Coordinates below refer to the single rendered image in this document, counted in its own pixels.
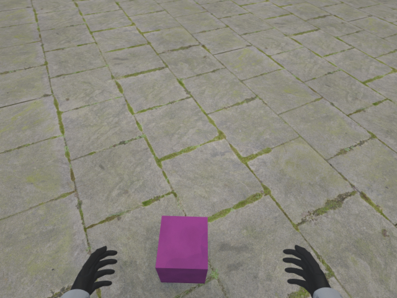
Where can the robot right hand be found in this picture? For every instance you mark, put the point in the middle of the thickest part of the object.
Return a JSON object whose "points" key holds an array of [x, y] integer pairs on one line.
{"points": [[311, 272]]}

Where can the robot left hand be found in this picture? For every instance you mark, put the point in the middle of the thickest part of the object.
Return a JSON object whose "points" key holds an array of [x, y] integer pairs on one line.
{"points": [[89, 273]]}

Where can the carton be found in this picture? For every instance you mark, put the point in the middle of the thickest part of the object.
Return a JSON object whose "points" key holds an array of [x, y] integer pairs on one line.
{"points": [[182, 255]]}

